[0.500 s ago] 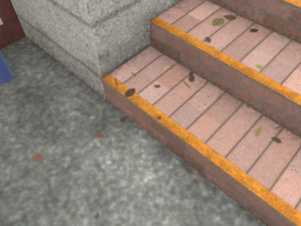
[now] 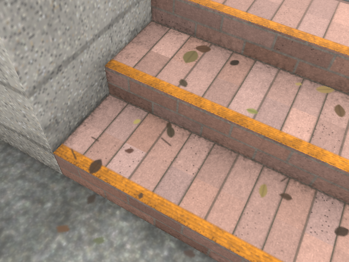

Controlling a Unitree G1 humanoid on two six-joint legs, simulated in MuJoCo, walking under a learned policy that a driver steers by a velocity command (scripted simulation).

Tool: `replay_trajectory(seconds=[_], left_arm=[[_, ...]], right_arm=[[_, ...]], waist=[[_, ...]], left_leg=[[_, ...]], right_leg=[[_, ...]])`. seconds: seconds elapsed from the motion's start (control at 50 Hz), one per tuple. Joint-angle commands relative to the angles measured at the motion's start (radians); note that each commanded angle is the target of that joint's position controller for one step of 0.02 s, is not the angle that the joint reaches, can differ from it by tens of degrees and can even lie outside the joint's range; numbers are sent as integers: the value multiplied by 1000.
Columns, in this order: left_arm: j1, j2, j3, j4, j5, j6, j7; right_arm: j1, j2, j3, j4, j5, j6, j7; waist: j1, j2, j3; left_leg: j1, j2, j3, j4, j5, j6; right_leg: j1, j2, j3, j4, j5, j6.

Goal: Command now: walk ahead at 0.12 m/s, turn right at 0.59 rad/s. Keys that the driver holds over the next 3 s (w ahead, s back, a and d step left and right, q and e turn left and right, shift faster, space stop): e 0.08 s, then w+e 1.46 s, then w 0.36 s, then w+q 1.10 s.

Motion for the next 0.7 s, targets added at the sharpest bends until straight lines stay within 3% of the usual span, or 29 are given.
replay_trajectory(seconds=[0.02,0.04,0.08,0.1,0.12,0.16,0.18,0.24,0.34,0.38,0.4,0.42,0.44,0.46,0.48,0.5,0.52,0.56,0.64,0.66,0.68,0.7], left_arm=[[62,92,25,-37,16,28,-16],[67,81,21,-34,14,39,-27],[51,68,15,-38,5,46,-33],[37,67,13,-40,-1,47,-37],[15,67,10,-46,3,48,-44],[-52,71,6,-68,14,52,-62],[-78,66,3,-76,16,52,-69],[-134,45,-11,-92,17,39,-84],[-137,40,-21,-95,11,10,-84],[-25,50,-15,-42,25,-4,-74],[91,99,0,0,32,-13,-61],[148,221,27,-17,17,-17,-48],[114,241,37,-22,15,-14,-32],[49,186,23,-27,6,-11,-25],[-3,142,8,-36,-3,-17,-22],[-32,124,3,-46,-4,-26,-17],[-32,112,-2,-47,-3,-38,-14],[-4,119,1,-31,-7,-56,-16],[46,131,11,-5,-11,-62,-11],[52,130,12,0,0,-61,-6],[48,127,13,-1,5,-61,-5],[7,123,13,-15,8,-61,-5]], right_arm=[[59,-111,-27,-51,5,17,-20],[51,-119,-30,-46,0,19,-25],[62,-128,-34,-36,-4,17,-25],[75,-130,-36,-33,-8,14,-17],[82,-135,-40,-29,-10,14,-11],[86,-153,-48,-21,-8,14,-5],[85,-162,-53,-19,-8,14,-4],[96,-190,-67,-7,-12,8,5],[105,-222,-85,17,-11,11,25],[71,-186,-77,12,-3,16,29],[50,-118,-57,-3,-10,17,34],[-11,-36,-29,-74,-19,17,43],[-39,-132,-50,-79,-48,19,45],[-14,-162,-62,-63,-33,14,57],[17,-163,-62,-43,-25,3,64],[28,-161,-63,-26,-28,-4,63],[40,-153,-59,-11,-37,-4,61],[33,-121,-48,-12,-37,-2,54],[-81,-85,-25,-49,-22,-2,49],[-60,-71,-18,-40,-18,2,42],[-60,-81,-17,-45,-13,2,37],[-28,-74,-17,-40,-4,2,28]], waist=[[-31,150,-132],[-30,184,-121],[-30,167,-144],[-38,160,-164],[-46,165,-166],[-64,193,-128],[-70,190,-111],[-82,154,-98],[-76,137,-88],[-17,71,-96],[28,-88,-114],[57,-306,-70],[52,-180,15],[4,-141,37],[-34,-133,39],[-48,-109,14],[-49,-81,-21],[-54,-50,-84],[-15,-82,-71],[-15,-125,-96],[-18,-113,-88],[-49,-110,-95]], left_leg=[[271,282,-261,-251,291,129],[239,252,-199,-262,320,128],[243,250,-133,-256,396,141],[257,256,-119,-267,318,148],[261,262,-116,-298,142,148],[250,279,-133,-379,-174,144],[244,286,-129,-400,-230,139],[230,299,-79,-414,-283,126],[188,304,3,-372,-323,104],[86,242,87,-230,-356,56],[-28,162,176,17,-356,11],[-326,17,184,286,-465,-56],[-395,15,8,377,-407,-53],[-380,57,-35,394,-292,-52],[-340,62,-37,369,-201,-57],[-307,61,-28,358,-141,-63],[-275,49,-16,369,-99,-71],[-229,31,-8,356,-81,-86],[-168,9,6,170,-52,-91],[-114,-2,12,176,-70,-82],[-71,-2,1,143,-71,-71],[19,-31,24,122,-81,-59]], right_leg=[[-171,-99,-29,135,56,34],[-147,-96,-46,139,85,49],[-126,-93,-63,109,106,65],[-128,-98,-67,96,126,63],[-140,-114,-70,63,148,58],[-170,-143,-88,-19,184,51],[-170,-150,-99,-62,191,51],[-113,-161,-131,-198,186,33],[50,-136,-201,-435,172,-21],[231,-99,-192,-587,204,-54],[346,-200,-15,-713,68,-93],[412,-455,471,-881,-211,-204],[322,-493,544,-921,-177,-274],[302,-430,429,-900,-104,-256],[281,-365,340,-898,40,-224],[301,-322,272,-886,203,-206],[316,-299,217,-853,414,-199],[326,-285,157,-784,709,-204],[273,-261,153,-736,759,-188],[260,-266,156,-711,741,-192],[226,-273,176,-696,753,-184],[181,-270,182,-652,900,-173]])
Next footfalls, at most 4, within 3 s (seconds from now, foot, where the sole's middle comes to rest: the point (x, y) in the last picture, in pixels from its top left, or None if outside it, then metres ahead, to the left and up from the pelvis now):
0.40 right None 0.08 -0.11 -0.77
0.78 left None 0.35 -0.02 -0.77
1.26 right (309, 248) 0.46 -0.41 -0.60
1.74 left None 0.77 -0.60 -0.44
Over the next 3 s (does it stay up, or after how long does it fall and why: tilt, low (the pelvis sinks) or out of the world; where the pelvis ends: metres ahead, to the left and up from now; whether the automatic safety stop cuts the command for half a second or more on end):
stays up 1.05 -1.07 0.48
